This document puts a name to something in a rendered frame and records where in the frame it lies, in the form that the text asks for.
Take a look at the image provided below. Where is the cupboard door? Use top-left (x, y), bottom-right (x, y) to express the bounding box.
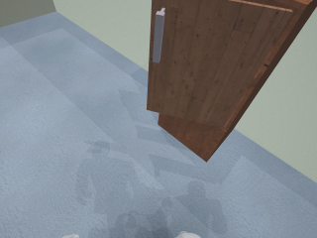
top-left (147, 0), bottom-right (293, 128)

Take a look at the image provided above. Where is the handle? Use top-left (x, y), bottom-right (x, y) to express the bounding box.
top-left (153, 7), bottom-right (165, 63)

